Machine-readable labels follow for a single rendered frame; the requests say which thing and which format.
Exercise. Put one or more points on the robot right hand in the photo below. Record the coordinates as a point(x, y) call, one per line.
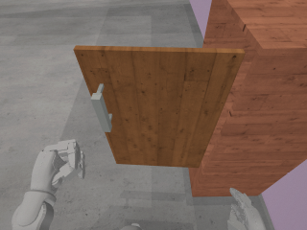
point(249, 218)

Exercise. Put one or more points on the handle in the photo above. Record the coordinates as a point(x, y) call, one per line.
point(99, 105)

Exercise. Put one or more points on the cupboard door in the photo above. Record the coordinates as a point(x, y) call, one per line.
point(165, 101)

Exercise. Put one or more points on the robot left hand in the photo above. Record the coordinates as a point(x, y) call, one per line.
point(57, 163)

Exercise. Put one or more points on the left robot forearm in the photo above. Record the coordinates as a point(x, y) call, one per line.
point(36, 211)

